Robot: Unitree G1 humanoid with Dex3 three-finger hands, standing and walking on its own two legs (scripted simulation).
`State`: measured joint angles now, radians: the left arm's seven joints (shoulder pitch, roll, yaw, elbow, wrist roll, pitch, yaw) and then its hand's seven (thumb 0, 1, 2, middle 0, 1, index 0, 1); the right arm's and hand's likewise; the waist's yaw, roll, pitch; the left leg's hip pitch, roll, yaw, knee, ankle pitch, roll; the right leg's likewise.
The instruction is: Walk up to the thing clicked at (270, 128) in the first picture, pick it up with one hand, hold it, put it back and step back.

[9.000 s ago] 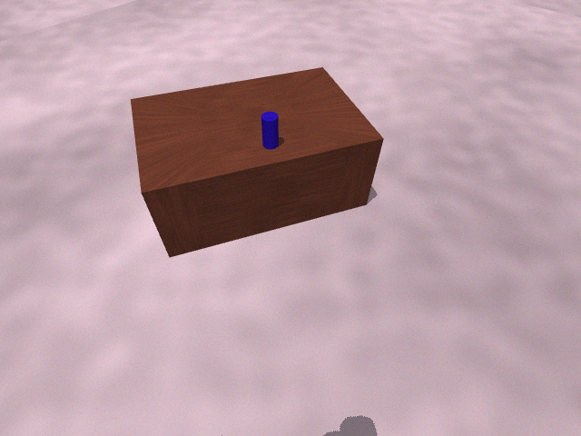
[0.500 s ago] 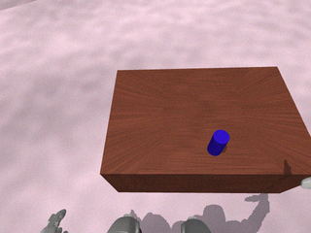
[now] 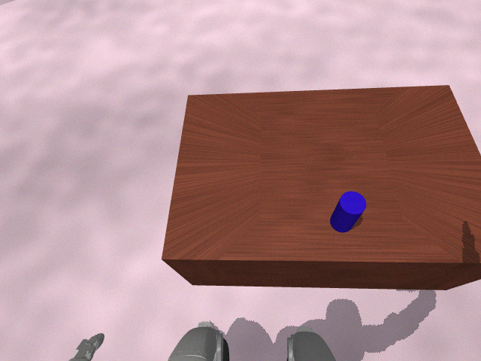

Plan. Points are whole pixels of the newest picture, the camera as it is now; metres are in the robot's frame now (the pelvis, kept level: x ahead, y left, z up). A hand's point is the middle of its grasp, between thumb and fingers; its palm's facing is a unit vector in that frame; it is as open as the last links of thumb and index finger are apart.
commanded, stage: go down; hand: right
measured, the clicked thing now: (346, 213) +0.46 -0.23 -0.27
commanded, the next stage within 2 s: approach in 0.58 s
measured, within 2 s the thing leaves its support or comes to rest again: neither
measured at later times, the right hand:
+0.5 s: hand out of the picture +0.33 -0.41 +0.01, palm faces +0.25 +0.96 -0.12, open 17.3 cm
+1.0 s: hand out of the picture +0.36 -0.40 -0.04, palm faces +0.25 +0.97 -0.05, open 17.5 cm
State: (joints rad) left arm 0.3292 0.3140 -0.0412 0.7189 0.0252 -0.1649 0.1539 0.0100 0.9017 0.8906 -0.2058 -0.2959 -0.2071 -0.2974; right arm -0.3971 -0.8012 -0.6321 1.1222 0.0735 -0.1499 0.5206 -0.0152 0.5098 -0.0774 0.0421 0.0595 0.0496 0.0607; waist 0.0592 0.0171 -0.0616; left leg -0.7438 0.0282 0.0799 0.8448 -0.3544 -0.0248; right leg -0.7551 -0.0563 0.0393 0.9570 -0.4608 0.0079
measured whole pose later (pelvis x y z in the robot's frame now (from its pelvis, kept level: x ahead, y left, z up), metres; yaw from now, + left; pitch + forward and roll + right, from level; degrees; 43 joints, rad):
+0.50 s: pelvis +0.00 -0.01 +0.00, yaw +0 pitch +16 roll +4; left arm 0.33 0.32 -0.05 0.71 0.03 -0.14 0.14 0.01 0.90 0.89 -0.21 -0.30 -0.21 -0.30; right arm -0.43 -0.82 -0.65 1.16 0.08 -0.19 0.54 -0.02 0.50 -0.08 0.05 0.06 0.05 0.06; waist 0.06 0.02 -0.07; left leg -0.76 0.03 0.08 0.84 -0.36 -0.03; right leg -0.78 -0.06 0.05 0.98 -0.47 0.00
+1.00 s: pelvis -0.01 -0.01 -0.07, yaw +2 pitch +26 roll +4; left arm 0.29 0.35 -0.07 0.68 0.05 -0.18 0.10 0.01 0.89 0.89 -0.21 -0.30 -0.20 -0.30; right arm -0.55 -0.83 -0.71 1.25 0.22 -0.45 0.61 -0.01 0.56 -0.08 0.03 0.06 0.04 0.06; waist 0.08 0.03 -0.15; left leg -1.17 0.03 0.06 1.19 -0.47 -0.04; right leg -1.17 -0.05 0.04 1.30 -0.58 0.00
